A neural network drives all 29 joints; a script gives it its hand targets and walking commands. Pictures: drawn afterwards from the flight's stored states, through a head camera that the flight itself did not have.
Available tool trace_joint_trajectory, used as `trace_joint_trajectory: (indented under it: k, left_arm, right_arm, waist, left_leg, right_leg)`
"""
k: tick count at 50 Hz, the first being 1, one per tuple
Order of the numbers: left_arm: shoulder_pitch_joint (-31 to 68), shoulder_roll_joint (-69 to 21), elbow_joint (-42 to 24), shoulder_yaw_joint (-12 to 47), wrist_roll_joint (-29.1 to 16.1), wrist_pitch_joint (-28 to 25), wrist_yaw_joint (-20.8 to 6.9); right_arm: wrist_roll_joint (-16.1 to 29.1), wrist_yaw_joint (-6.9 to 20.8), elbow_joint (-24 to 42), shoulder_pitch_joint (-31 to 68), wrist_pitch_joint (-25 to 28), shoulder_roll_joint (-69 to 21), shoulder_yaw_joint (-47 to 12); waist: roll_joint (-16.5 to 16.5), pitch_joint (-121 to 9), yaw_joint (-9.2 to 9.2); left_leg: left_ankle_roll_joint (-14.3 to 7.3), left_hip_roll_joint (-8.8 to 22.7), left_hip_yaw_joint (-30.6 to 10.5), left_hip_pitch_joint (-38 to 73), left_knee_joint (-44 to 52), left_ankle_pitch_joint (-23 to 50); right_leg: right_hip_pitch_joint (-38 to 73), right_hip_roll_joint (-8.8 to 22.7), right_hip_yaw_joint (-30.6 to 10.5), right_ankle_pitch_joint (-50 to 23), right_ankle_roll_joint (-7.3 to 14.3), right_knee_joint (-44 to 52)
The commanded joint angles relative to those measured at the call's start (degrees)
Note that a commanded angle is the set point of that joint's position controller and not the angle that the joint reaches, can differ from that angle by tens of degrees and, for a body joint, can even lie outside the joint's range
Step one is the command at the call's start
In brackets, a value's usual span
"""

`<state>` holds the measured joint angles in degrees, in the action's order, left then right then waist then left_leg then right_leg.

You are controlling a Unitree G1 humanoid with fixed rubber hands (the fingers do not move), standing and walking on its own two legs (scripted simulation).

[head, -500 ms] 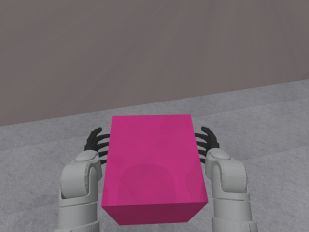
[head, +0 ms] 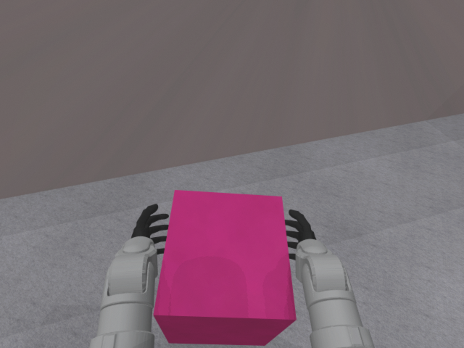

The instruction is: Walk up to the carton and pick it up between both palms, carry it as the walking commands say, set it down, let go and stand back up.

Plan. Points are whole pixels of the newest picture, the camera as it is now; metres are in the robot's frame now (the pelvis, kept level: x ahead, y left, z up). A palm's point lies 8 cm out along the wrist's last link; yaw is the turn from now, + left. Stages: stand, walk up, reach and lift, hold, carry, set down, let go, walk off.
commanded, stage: hold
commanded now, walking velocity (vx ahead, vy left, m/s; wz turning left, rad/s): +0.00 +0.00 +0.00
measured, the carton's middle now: (222, 273) +0.28 +0.02 -0.05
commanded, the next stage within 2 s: set down in 0.70 s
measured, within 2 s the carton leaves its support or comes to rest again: neither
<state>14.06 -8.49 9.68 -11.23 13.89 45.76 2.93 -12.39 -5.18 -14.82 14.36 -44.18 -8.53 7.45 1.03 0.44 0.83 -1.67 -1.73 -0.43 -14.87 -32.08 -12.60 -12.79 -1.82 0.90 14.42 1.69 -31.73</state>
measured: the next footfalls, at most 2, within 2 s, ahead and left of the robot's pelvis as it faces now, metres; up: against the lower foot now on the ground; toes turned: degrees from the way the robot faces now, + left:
none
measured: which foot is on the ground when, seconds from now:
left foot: down 0.00-1.00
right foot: down 0.00-1.00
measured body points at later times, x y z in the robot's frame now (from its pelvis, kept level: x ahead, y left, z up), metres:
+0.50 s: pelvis +0.02 +0.00 +0.01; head -0.04 +0.01 +0.45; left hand +0.34 +0.15 +0.07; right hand +0.32 -0.14 +0.05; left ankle +0.05 +0.10 -0.73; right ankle +0.03 -0.10 -0.73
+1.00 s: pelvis +0.00 -0.01 +0.00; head -0.05 +0.00 +0.45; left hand +0.31 +0.14 +0.03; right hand +0.31 -0.15 +0.02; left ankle +0.05 +0.10 -0.73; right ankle +0.03 -0.10 -0.73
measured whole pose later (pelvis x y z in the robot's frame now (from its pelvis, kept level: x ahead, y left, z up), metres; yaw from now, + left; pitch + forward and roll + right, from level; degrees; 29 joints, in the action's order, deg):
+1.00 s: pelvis +0.00 -0.01 +0.00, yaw +0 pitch -8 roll +0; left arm 24.8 -11.9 28.9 -25.0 23.3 33.5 0.3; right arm -19.8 -3.8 -32.9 24.4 -34.3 -11.8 22.2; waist -1.1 2.2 0.5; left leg -0.9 -3.5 -4.0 -10.8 -31.1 -12.2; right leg -9.5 -4.0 -3.0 14.8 2.5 -32.4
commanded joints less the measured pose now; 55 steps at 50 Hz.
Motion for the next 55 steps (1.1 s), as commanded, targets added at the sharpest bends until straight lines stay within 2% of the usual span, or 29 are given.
trace_joint_trajectory:
  k: [1,4,5,7,8,10,11,12,14,16,18,21,23,25,26,28,35,36,37,38,40,44,47,49,50,51,52,53,55]
  left_arm:
    - [39.67,-56.8,-4.46,35.53,-19.9,-4.05,-15.17]
    - [37.39,-56.24,8.64,30.78,-16.78,-2.57,-16.36]
    - [37.15,-54.48,10.93,28.6,-16.2,-3.04,-16.69]
    - [34.55,-55.46,18.88,23.77,-11.7,-3.11,-16.08]
    - [39.44,-55.66,20.18,22.73,-10.63,-2.34,-16.02]
    - [42.25,-54.57,25.0,18.06,-8.07,-4.04,-15.25]
    - [46.3,-57.31,22.68,19.38,-9.06,-4.34,-15.05]
    - [42.7,-58.72,22.51,19.12,-10.62,-5.25,-15.0]
    - [46.5,-57.64,20.62,20.06,-10.59,-6.05,-15.13]
    - [46.58,-59.93,19.84,22.17,-11.84,-6.31,-15.62]
    - [40.95,-61.94,17.29,24.85,-12.38,-5.93,-15.45]
    - [34.4,-65.42,10.29,29.81,-15.12,-5.21,-15.24]
    - [27.54,-63.29,15.48,27.76,-12.25,-3.14,-14.94]
    - [26.03,-62.39,16.73,25.28,-11.7,-3.82,-15.33]
    - [27.46,-62.1,14.62,27.47,-11.76,-4.29,-15.62]
    - [32.23,-59.96,11.69,28.37,-11.85,-5.18,-16.1]
    - [30.67,-60.16,6.3,28.66,-14.43,-6.01,-15.97]
    - [29.72,-59.61,6.93,30.74,-14.12,-6.14,-16.49]
    - [25.57,-58.53,10.2,28.5,-12.0,-6.06,-16.3]
    - [29.06,-58.8,10.88,26.77,-11.16,-6.23,-16.57]
    - [28.83,-57.75,17.36,22.79,-8.85,-6.81,-17.49]
    - [38.66,-55.77,18.71,15.81,-6.27,-10.89,-18.43]
    - [44.63,-54.81,22.95,13.67,-4.97,-13.37,-18.38]
    - [47.35,-56.19,25.76,13.0,-4.68,-14.68,-18.47]
    - [46.18,-54.81,26.44,11.2,-2.33,-15.98,-18.17]
    - [48.72,-56.12,27.73,12.14,-2.9,-16.08,-17.9]
    - [43.78,-53.66,28.31,9.04,-0.35,-16.99,-17.7]
    - [43.55,-55.04,29.45,9.41,0.69,-17.42,-17.68]
    - [41.89,-53.27,29.54,8.42,1.34,-18.27,-17.04]
  right_arm:
    - [17.97,14.18,12.05,38.33,5.5,-60.47,-34.46]
    - [13.47,13.51,2.78,37.74,3.93,-57.75,-26.61]
    - [13.39,13.78,1.24,37.78,3.62,-57.74,-27.06]
    - [12.87,15.33,-1.43,43.08,4.64,-55.55,-24.92]
    - [11.47,15.36,-6.58,44.54,3.91,-54.02,-20.18]
    - [9.68,16.78,-12.07,47.29,4.51,-53.98,-17.45]
    - [8.95,17.33,-13.95,45.91,4.5,-53.8,-15.66]
    - [9.71,18.04,-13.02,46.82,5.12,-54.16,-18.03]
    - [11.12,18.16,-11.78,47.92,6.5,-59.11,-20.1]
    - [11.74,18.1,-7.63,50.91,7.3,-59.55,-20.93]
    - [13.91,18.36,-2.27,49.69,7.62,-61.95,-25.23]
    - [14.0,18.79,0.73,40.98,6.31,-59.27,-26.68]
    - [12.7,18.26,-1.61,35.74,5.35,-56.42,-24.38]
    - [12.11,18.43,-0.31,37.15,5.14,-54.43,-24.49]
    - [11.99,18.06,-1.44,34.9,5.47,-56.41,-23.67]
    - [11.91,18.33,-2.76,37.46,5.15,-57.43,-22.61]
    - [13.69,18.23,2.96,36.0,5.16,-59.12,-28.48]
    - [11.8,17.41,-0.47,27.74,5.42,-58.77,-24.03]
    - [12.51,17.57,-1.62,28.71,5.77,-57.4,-23.72]
    - [10.31,17.36,-6.99,27.43,6.07,-57.23,-21.07]
    - [8.43,16.95,-6.65,34.67,6.87,-55.69,-18.5]
    - [8.95,17.41,-12.38,41.91,9.87,-59.44,-15.64]
    - [7.19,16.65,-16.34,48.3,13.01,-60.01,-13.06]
    - [4.09,15.78,-19.54,47.28,14.58,-57.8,-8.3]
    - [3.69,15.67,-19.45,48.7,16.0,-57.27,-8.01]
    - [3.08,15.25,-21.6,48.5,16.47,-57.47,-6.15]
    - [2.04,15.09,-21.37,46.8,17.15,-57.61,-7.42]
    - [1.05,14.89,-21.65,44.52,17.68,-56.27,-5.86]
    - [1.32,14.97,-23.1,44.23,18.37,-55.29,-5.92]
  waist:
    - [-1.84,-24.01,-1.03]
    - [0.96,-15.83,-2.0]
    - [-3.43,-11.82,-1.02]
    - [1.64,-9.97,2.02]
    - [3.28,-3.94,-1.21]
    - [2.98,-1.77,1.14]
    - [3.75,-3.06,-2.2]
    - [-2.91,-4.19,-1.61]
    - [-2.41,-9.57,0.76]
    - [-6.54,-13.66,-1.09]
    - [-0.71,-20.17,1.75]
    - [-1.56,-22.43,-0.95]
    - [5.82,-17.61,-0.02]
    - [0.18,-12.09,-1.02]
    - [4.53,-11.53,-0.72]
    - [0.69,-9.37,-1.59]
    - [-3.01,-19.91,0.19]
    - [-1.23,-19.68,-5.56]
    - [1.85,-16.04,-1.72]
    - [3.38,-15.38,-2.97]
    - [-2.36,-7.64,-3.75]
    - [-4.55,-7.69,2.3]
    - [-4.61,-7.48,1.02]
    - [-4.33,-10.63,-3.19]
    - [-3.18,-12.23,-0.46]
    - [0.74,-9.49,-3.09]
    - [-3.26,-10.73,0.85]
    - [-0.33,-11.52,-2.38]
    - [0.72,-9.74,0.53]
  left_leg:
    - [0.56,-1.88,-7.3,10.2,3.17,9.16]
    - [0.95,-1.34,-6.52,5.6,5.12,-3.21]
    - [0.13,-0.75,-7.25,3.37,5.77,-5.84]
    - [0.08,-0.76,-7.06,3.0,6.76,-7.81]
    - [0.03,0.7,-8.06,2.29,8.35,-14.64]
    - [-0.76,1.21,-9.09,-3.57,10.3,-21.02]
    - [-0.12,2.35,-10.25,1.83,11.08,-19.8]
    - [0.05,2.65,-10.71,4.77,10.96,-13.98]
    - [0.7,0.38,-7.78,5.72,8.11,-6.66]
    - [1.36,0.06,-7.6,11.59,5.81,1.93]
    - [2.11,-0.17,-7.0,13.61,6.1,10.85]
    - [3.14,1.19,-9.06,21.17,6.4,26.86]
    - [3.24,0.65,-8.54,18.32,8.66,21.56]
    - [2.24,0.92,-9.3,16.77,9.77,15.04]
    - [1.73,0.47,-8.25,15.98,10.31,15.18]
    - [1.6,-0.31,-7.57,13.91,10.32,10.82]
    - [1.59,0.3,-8.95,19.39,10.32,20.89]
    - [-0.07,-0.08,-8.97,19.63,10.48,18.5]
    - [-0.19,-0.09,-8.72,17.02,10.62,17.59]
    - [0.35,-0.12,-7.66,17.63,10.7,11.65]
    - [-1.09,-0.88,-7.71,10.81,11.02,1.77]
    - [-2.16,-1.47,-5.62,11.43,7.52,-1.59]
    - [-1.54,-1.85,-5.19,7.84,4.54,-5.68]
    - [-0.86,-0.95,-5.84,9.8,3.4,-6.46]
    - [-0.86,-0.9,-5.93,8.23,2.72,-5.69]
    - [-0.47,-0.94,-5.38,6.66,2.27,-6.56]
    - [-0.78,-1.25,-5.21,4.35,1.45,-3.03]
    - [-0.12,-1.02,-5.61,5.03,1.65,-3.34]
    - [-0.31,-0.64,-5.22,0.16,1.69,-4.07]
  right_leg:
    - [5.74,-1.66,-8.56,-11.08,1.51,4.76]
    - [3.88,0.05,-9.63,1.58,1.84,7.26]
    - [3.08,-0.44,-8.68,5.33,1.46,7.87]
    - [3.52,0.15,-9.62,6.84,1.66,8.09]
    - [0.33,-0.38,-8.94,13.43,1.51,8.04]
    - [3.62,-0.87,-8.68,15.02,0.46,6.47]
    - [1.93,-1.06,-8.89,13.79,0.62,6.28]
    - [0.9,-1.63,-7.75,8.06,0.19,6.15]
    - [3.88,-0.05,-9.87,6.93,0.24,8.94]
    - [2.44,-0.37,-9.52,1.68,0.18,9.33]
    - [6.61,-0.17,-9.81,-8.92,0.65,8.32]
    - [6.11,-2.12,-9.16,-19.86,0.46,8.04]
    - [7.63,-1.76,-10.08,-16.4,1.33,9.42]
    - [7.14,-0.78,-9.81,-12.08,1.0,11.57]
    - [8.03,-0.49,-10.19,-14.09,1.34,11.12]
    - [8.58,-0.97,-9.71,-10.12,0.48,12.03]
    - [12.92,-0.81,-9.91,-20.69,0.53,11.19]
    - [8.91,-0.51,-8.27,-17.75,-0.35,11.32]
    - [8.38,-0.56,-8.35,-15.73,-0.08,10.86]
    - [6.87,0.32,-9.99,-11.35,0.21,11.77]
    - [6.61,0.25,-8.45,-3.8,-0.39,11.97]
    - [-1.18,2.01,-10.74,7.13,-0.31,13.18]
    - [-1.67,2.21,-10.75,11.18,0.24,10.55]
    - [-5.79,2.17,-11.34,14.01,0.92,10.4]
    - [-5.67,2.01,-11.37,12.65,0.99,8.92]
    - [-6.51,2.04,-10.88,10.89,1.77,7.79]
    - [-5.14,1.58,-11.52,9.22,0.98,8.36]
    - [-6.01,1.24,-11.48,7.41,1.37,7.52]
    - [-5.18,0.9,-10.18,5.44,1.32,5.32]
